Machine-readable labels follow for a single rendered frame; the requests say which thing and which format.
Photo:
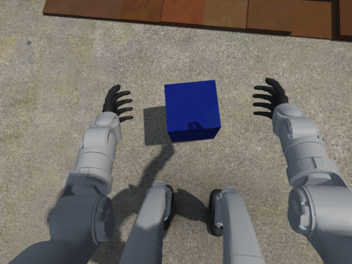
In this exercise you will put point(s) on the right robot hand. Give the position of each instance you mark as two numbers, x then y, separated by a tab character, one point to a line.
276	98

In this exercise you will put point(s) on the left robot thigh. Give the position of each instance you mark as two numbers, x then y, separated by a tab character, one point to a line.
145	241

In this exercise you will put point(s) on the robot right forearm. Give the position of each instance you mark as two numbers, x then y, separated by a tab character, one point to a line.
303	148

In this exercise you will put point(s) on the left robot hand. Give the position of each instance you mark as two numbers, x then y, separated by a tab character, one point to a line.
111	104

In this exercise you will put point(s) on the robot left forearm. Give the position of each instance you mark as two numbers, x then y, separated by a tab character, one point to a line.
93	168

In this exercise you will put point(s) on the robot right upper arm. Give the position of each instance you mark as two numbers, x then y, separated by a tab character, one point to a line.
323	214

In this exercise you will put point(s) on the robot left upper arm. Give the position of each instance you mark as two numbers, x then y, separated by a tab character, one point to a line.
80	223

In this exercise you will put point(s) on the robot thigh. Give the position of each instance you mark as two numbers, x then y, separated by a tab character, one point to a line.
240	242
145	241

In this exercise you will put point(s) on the right robot thigh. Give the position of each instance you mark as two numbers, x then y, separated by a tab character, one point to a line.
240	242

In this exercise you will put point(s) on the carton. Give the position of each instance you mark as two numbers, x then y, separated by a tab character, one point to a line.
192	110

